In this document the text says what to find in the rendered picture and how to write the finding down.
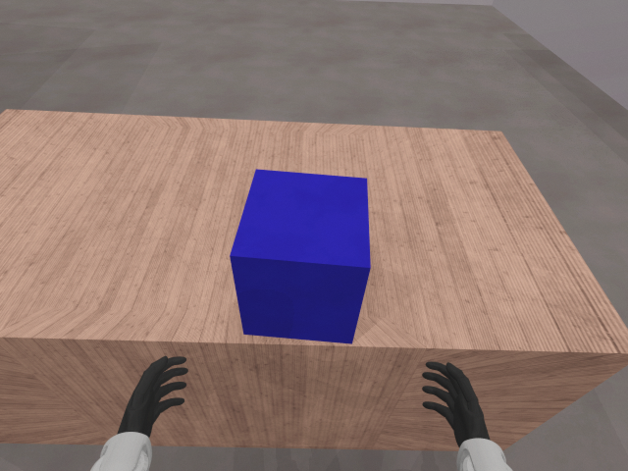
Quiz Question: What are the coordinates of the right robot forearm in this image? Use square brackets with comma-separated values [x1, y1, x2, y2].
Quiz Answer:
[456, 438, 513, 471]

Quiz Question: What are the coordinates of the robot left hand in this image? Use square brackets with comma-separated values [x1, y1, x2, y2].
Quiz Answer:
[117, 356, 188, 438]

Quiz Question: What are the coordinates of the robot right hand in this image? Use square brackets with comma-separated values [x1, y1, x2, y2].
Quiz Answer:
[422, 362, 490, 447]

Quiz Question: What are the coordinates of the carton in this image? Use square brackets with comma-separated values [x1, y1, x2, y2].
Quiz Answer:
[230, 169, 371, 344]

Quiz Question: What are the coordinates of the pedestal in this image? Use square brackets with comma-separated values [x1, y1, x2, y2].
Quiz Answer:
[0, 109, 628, 451]

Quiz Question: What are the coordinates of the left robot forearm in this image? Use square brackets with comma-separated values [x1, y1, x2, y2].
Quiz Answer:
[90, 432, 152, 471]

